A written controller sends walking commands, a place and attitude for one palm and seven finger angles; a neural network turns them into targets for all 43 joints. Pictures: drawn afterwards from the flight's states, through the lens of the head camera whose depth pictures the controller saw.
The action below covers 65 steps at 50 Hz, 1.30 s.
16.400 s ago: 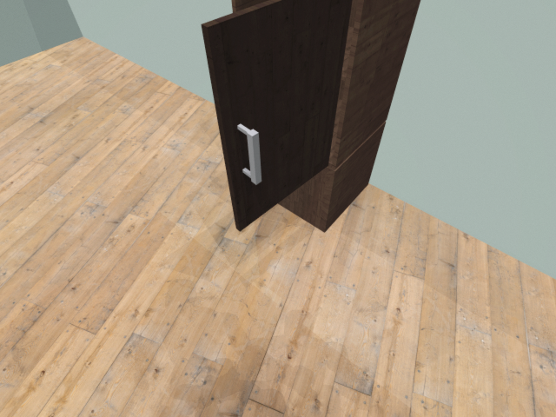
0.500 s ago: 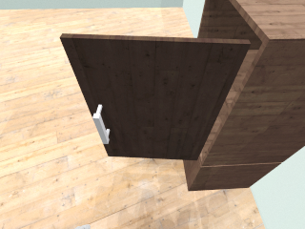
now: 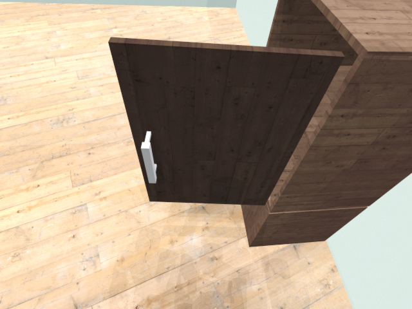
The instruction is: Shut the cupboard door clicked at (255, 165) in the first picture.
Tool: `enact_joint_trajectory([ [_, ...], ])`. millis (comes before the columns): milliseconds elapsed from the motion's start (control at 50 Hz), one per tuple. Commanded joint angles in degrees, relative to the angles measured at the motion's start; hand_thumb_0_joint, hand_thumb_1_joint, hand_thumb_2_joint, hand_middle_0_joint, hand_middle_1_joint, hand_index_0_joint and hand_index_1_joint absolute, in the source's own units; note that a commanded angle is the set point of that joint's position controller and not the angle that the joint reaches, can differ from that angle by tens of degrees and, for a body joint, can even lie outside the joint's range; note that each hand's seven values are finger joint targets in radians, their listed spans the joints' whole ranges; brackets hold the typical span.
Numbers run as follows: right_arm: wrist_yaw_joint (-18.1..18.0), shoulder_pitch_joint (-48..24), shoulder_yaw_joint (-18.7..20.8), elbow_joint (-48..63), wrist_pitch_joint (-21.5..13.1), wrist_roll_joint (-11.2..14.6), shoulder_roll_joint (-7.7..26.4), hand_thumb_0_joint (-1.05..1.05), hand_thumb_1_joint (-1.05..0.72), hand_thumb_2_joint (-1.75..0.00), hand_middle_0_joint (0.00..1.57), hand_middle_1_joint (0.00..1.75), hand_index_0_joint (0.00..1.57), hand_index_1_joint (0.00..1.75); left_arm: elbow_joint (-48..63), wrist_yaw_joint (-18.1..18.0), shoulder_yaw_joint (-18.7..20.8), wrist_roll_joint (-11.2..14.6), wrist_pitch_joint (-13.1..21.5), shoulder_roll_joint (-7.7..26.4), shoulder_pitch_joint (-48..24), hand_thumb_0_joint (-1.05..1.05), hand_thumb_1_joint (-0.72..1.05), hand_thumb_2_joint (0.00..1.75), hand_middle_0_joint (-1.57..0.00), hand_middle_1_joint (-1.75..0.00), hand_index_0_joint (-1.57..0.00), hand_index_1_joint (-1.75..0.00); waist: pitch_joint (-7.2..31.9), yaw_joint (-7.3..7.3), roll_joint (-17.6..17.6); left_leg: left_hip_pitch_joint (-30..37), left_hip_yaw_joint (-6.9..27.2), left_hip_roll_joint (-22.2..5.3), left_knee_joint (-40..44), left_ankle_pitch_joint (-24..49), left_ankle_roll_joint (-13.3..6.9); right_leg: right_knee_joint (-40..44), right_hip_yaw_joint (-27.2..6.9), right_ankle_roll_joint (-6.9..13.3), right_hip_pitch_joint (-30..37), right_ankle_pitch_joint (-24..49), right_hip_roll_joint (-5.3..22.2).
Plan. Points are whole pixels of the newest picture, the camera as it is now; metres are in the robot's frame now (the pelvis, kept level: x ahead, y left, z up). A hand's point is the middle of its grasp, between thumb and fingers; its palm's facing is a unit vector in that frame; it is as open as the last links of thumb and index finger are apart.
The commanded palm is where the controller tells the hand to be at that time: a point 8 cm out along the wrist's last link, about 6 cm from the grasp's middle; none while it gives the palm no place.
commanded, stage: come to a stop and stand still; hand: left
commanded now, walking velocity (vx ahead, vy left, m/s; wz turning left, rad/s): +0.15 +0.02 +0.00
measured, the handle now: (150, 158) +0.47 +0.17 -0.06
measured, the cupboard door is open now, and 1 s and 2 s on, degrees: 84 84 84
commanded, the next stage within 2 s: look again from close up in 1.10 s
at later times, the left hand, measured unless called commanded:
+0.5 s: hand out of the picture -0.02 +0.18 -0.19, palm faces +0.03 -0.99 -0.13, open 7.3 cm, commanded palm none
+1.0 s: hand out of the picture +0.01 +0.16 -0.18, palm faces +0.03 -0.98 -0.18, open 7.3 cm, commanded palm none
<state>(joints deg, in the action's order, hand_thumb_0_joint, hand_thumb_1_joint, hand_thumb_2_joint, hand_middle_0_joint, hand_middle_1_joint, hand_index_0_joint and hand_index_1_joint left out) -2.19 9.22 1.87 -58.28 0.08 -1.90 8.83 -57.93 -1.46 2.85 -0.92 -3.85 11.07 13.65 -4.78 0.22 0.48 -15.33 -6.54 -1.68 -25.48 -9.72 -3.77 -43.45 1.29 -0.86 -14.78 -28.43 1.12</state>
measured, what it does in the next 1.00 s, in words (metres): steps on the spot: right foot, then left foot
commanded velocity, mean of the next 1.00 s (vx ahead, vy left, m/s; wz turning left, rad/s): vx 0.05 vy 0.02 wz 0.00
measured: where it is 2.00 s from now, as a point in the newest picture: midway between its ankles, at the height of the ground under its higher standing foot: outside the picture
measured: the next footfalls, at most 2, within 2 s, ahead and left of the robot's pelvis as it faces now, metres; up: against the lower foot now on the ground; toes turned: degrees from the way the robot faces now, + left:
right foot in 0.10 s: +0.00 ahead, -0.16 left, +0.00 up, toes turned -3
left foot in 0.36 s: +0.03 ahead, +0.09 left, +0.00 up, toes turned +3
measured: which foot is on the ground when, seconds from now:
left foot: down 0.00-0.10, up 0.12-0.34, down 0.36-1.00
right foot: up 0.00-0.08, down 0.10-0.38, up 0.40-0.68, down 0.70-1.00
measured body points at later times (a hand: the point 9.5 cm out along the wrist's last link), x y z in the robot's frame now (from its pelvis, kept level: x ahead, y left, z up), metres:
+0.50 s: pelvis -0.01 +0.01 +0.00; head +0.01 +0.04 +0.45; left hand -0.02 +0.23 -0.18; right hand -0.04 -0.20 -0.15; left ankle -0.01 +0.09 -0.74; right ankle -0.04 -0.12 -0.70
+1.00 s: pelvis +0.01 -0.01 +0.00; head +0.03 +0.00 +0.45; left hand +0.01 +0.21 -0.16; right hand -0.01 -0.21 -0.16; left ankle -0.01 +0.09 -0.74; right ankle +0.00 -0.12 -0.74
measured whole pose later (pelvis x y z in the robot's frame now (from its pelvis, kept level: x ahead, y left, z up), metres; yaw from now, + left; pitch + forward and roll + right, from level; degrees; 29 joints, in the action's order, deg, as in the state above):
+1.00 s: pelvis +0.01 -0.01 +0.00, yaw -1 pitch -1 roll +0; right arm -2.1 16.6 0.1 -67.4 -1.0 -0.7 6.7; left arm -64.3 -2.7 0.3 -0.8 0.0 7.5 16.5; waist -2.0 -0.1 0.7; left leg -7.0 -6.0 0.8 -21.3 -13.6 -2.0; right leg -23.7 2.9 0.0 -9.5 -13.4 1.6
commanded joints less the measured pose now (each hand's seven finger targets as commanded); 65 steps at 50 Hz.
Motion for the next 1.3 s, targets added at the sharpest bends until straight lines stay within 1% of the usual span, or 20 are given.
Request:
enact_joint_trajectory([
  [0, 0.11, 4.12, 2.73, 0.06, 0.56, 0.26, 10.31, 0.0, -0.9, -0.9, 0.2, 0.3, 0.2, 0.3, 0.53, 0.39, 0.25, -0.19, 1.75, 0.76, 7.97, 0.0, 0.9, 0.9, -0.2, -0.3, -0.2, -0.3, 6.86, -0.45, -7.14, 2.62, 13.25, -12.48, 9.81, -5.24, -2.54, 14.46, 2.75, 0.91, 6.77, 7.52, -0.21],
  [40, 0.59, 3.08, 2.44, 0.05, 1.17, 0.78, 7.6, 0.0, -0.9, -0.9, 0.2, 0.3, 0.2, 0.3, -1.26, 0.1, 0.44, -0.7, 2.06, 2.4, 12.02, 0.0, 0.9, 0.9, -0.2, -0.3, -0.2, -0.3, 3.1, -2.14, -1.48, -7.49, 8.28, -5.92, 6.58, -21.56, 2.25, 24.92, 0.64, 2.36, 13.37, 8.0, 1.87],
  [80, 1.26, 0.55, 1.51, 2.22, 2.01, 0.97, 3.31, 0.0, -0.9, -0.9, 0.2, 0.3, 0.2, 0.3, 0.13, -0.66, 1.11, -0.75, 2.45, 8.12, 9.88, 0.0, 0.9, 0.9, -0.2, -0.3, -0.2, -0.3, -4.76, -2.64, 14.63, -12.93, 1.75, 0.26, -13.06, -19.08, 5.18, 41.12, -21.43, 10.2, 0.06, -19.28, 18.75],
  [100, 1.69, 0.2, 2.02, 2.55, 2.21, 0.72, 4.55, 0.0, -0.9, -0.9, 0.2, 0.3, 0.2, 0.3, 1.75, -0.77, 1.03, -0.75, 2.6, 8.18, 5.41, 0.0, 0.9, 0.9, -0.2, -0.3, -0.2, -0.3, -6.05, -1.32, 10.01, -9.72, 4.25, -0.42, -20.47, -17.57, 4.86, 42.5, -21.79, 11.65, -7.65, -17.13, 20.35],
  [140, 2.21, 3.66, 2.16, -0.11, 2.02, 0.39, 4.22, 0.0, -0.9, -0.9, 0.2, 0.3, 0.2, 0.3, 2.02, -0.75, 1.04, -0.34, 4.1, 6.42, 2.86, 0.0, 0.9, 0.9, -0.2, -0.3, -0.2, -0.3, -5.85, 0.16, 10.58, -11.29, 4.64, -0.97, -26.37, -11.62, 4.3, 38.52, -16.19, 9.45, -4.38, -6.37, 14.72],
  [200, 2.66, 7.27, 2.34, -1.09, 0.89, 0.53, 3.98, 0.0, -0.9, -0.9, 0.2, 0.3, 0.2, 0.3, 1.36, -0.41, 0.96, -0.64, 5.01, 5.74, 4.99, 0.0, 0.9, 0.9, -0.2, -0.3, -0.2, -0.3, -4.33, 0.42, 7.61, -11.43, 2.67, -0.97, -25.53, -10.06, 4.68, 34.32, -10.23, 8.7, 0.23, 2.46, 12.86],
  [260, 2.37, 6.95, 1.95, -0.14, -0.16, 0.86, 2.82, 0.0, -0.9, -0.9, 0.2, 0.3, 0.2, 0.3, 0.45, -0.32, 1.46, -1.04, 5.1, 6.4, 7.55, 0.0, 0.9, 0.9, -0.2, -0.3, -0.2, -0.3, -2.01, -1.32, 8.13, -6.34, 2.31, -0.77, -13.51, -12.92, 4.55, 30.93, -10.7, 9.53, 2.34, 4.36, 13.83],
  [300, 1.8, 12.09, 1.45, -1.76, -0.99, 0.9, 1.59, 0.0, -0.9, -0.9, 0.2, 0.3, 0.2, 0.3, 0.22, -0.21, 1.4, -0.77, 4.54, 5.7, 6.47, 0.0, 0.9, 0.9, -0.2, -0.3, -0.2, -0.3, -0.89, 0.73, 6.86, 4.94, 1.02, 0.81, -1.82, -7.59, 4.43, 25.25, -7.66, 7.45, -3.0, 2.5, 10.84],
  [320, 1.29, 15.31, 1.15, -3.06, -1.67, 0.97, 2.27, 0.0, -0.9, -0.9, 0.2, 0.3, 0.2, 0.3, 0.18, -0.1, 1.0, -0.51, 4.21, 3.61, 6.42, 0.0, 0.9, 0.9, -0.2, -0.3, -0.2, -0.3, -0.3, 1.52, 1.42, 9.91, 3.98, -0.07, 2.68, -6.01, 4.15, 19.21, -5.48, 5.7, -6.24, 3.1, 7.51],
  [360, 0.39, 19.37, 2.12, -3.28, -1.92, 0.4, 9.2, 0.0, -0.9, -0.9, 0.2, 0.3, 0.2, 0.3, 1.56, 0.24, 0.07, -0.17, 3.91, -0.7, 6.55, 0.0, 0.9, 0.9, -0.2, -0.3, -0.2, -0.3, 1.11, 2.13, -16.96, 9.09, 25.07, -17.03, 15.47, -11.57, -3.05, 1.12, 3.87, 1.12, -12.16, -1.59, -0.11],
  [380, 0.22, 18.05, 2.2, -2.63, -1.51, 0.26, 9.65, 0.0, -0.9, -0.9, 0.2, 0.3, 0.2, 0.3, 2.47, 0.32, 0.11, -0.47, 3.75, -0.02, 4.74, 0.0, 0.9, 0.9, -0.2, -0.3, -0.2, -0.3, -1.74, 1.85, -11.8, 3.78, 27.07, -18.87, 16.9, -13.94, -6.05, -5.18, 1.64, 1.61, -11.71, -2.09, 0.98],
  [480, -0.84, 13.15, -0.52, -3.67, -2.82, 0.79, 3.96, 0.0, -0.9, -0.9, 0.2, 0.3, 0.2, 0.3, -1.07, 0.16, -0.63, -0.09, 3.71, -2.15, 5.47, 0.0, 0.9, 0.9, -0.2, -0.3, -0.2, -0.3, 2.5, -0.74, -4.81, 7.79, 13.29, -12.74, 11.05, 23.47, -5.27, -5.19, -0.41, 0.4, -7.31, 5.27, 3.69],
  [520, -0.9, 13.55, -0.43, -4.34, -2.57, 0.76, 4.46, 0.0, -0.9, -0.9, 0.2, 0.3, 0.2, 0.3, -1.2, -0.15, -0.83, 0.13, 3.47, -2.44, 4.84, 0.0, 0.9, 0.9, -0.2, -0.3, -0.2, -0.3, 4.32, -0.39, -4.72, 9.55, 11.42, -11.95, 9.27, 27.48, -5.49, 0.79, 0.74, 0.02, -4.29, 5.38, 3.11],
  [600, -0.79, 13.35, -0.27, -5.82, -1.78, 0.99, 3.78, 0.0, -0.9, -0.9, 0.2, 0.3, 0.2, 0.3, -1.96, -0.65, -0.71, 0.16, 3.17, -1.67, 4.76, 0.0, 0.9, 0.9, -0.2, -0.3, -0.2, -0.3, 2.66, -0.64, -5.02, 5.81, 11.33, -11.32, 8.79, 17.58, -4.21, 11.72, 1.31, 0.09, 2.0, 10.42, 2.85],
  [700, 0.1, 12.69, -0.77, -6.49, -1.43, 1.56, 0.18, 0.0, -0.9, -0.9, 0.2, 0.3, 0.2, 0.3, -3.64, -1.06, -1.11, 0.01, 4.15, 1.32, 6.18, 0.0, 0.9, 0.9, -0.2, -0.3, -0.2, -0.3, -2.46, -0.44, 0.82, 0.78, 7.69, -3.39, 8.06, -1.58, 2.5, 22.77, -4.54, 2.94, 3.85, 22.09, 7.89],
  [760, 0.17, 12.9, -0.49, -7.51, -1.16, 1.28, 1.35, 0.0, -0.9, -0.9, 0.2, 0.3, 0.2, 0.3, -4.07, -1.02, -1.55, 0.07, 4.4, -0.14, 5.6, 0.0, 0.9, 0.9, -0.2, -0.3, -0.2, -0.3, -1.54, -0.09, 5.18, 4.53, 7.37, -4.21, 7.95, 1.05, 2.22, 22.64, -3.36, 2.11, 2.1, 21.36, 5.71],
  [1160, -0.16, 11.05, -1.19, -8.53, -1.47, 1.54, 2.02, 0.0, -0.9, -0.9, 0.2, 0.3, 0.2, 0.3, -6.76, -1.18, -2.17, 0.08, 5.07, -0.21, 8.99, 0.0, 0.9, 0.9, -0.2, -0.3, -0.2, -0.3, 1.17, -0.14, -0.55, 9.02, 6.57, -4.46, 8.15, 6.31, 2.53, 24.85, -3.58, 2.27, 4.07, 25.94, 5.73],
  [1180, 0.42, 6.36, -0.01, -0.81, -1.69, 0.75, 8.88, 0.0, -0.9, -0.9, 0.2, 0.3, 0.2, 0.3, -1.29, -1.61, -2.82, 0.1, 5.99, 11.51, 5.25, 0.0, 0.9, 0.9, -0.2, -0.3, -0.2, -0.3, -1.06, 1.73, -0.57, 4.89, 10.1, -1.17, 6.73, 14.16, 2.23, 18.81, -1.73, 3.45, 2.55, 26.82, 3.12],
  [1200, -0.01, 6.63, 1.21, -0.8, -3.42, 0.45, 8.62, 0.0, -0.9, -0.9, 0.2, 0.3, 0.2, 0.3, -1.6, -1.78, -2.04, -0.01, 5.77, 5.57, 9.78, 0.0, 0.9, 0.9, -0.2, -0.3, -0.2, -0.3, 3.73, -1.05, -0.19, 5.46, 9.27, -5.28, 1.86, 13.08, 1.55, 17.88, -3.02, 3.54, 3.99, 23.25, 4.82],
  [1280, -0.03, 8.09, 0.62, -1.27, -2.65, 1.03, 4.34, 0.0, -0.9, -0.9, 0.2, 0.3, 0.2, 0.3, -1.28, -1.7, -2.42, -0.03, 6.07, 3.04, 9.65, 0.0, 0.9, 0.9, -0.2, -0.3, -0.2, -0.3, 7.97, -0.23, 0.22, 5.64, 8.08, -2.94, -1.4, 6.03, 1.44, 19.3, -5.01, 4.61, 5.06, 27.05, 6.11],
])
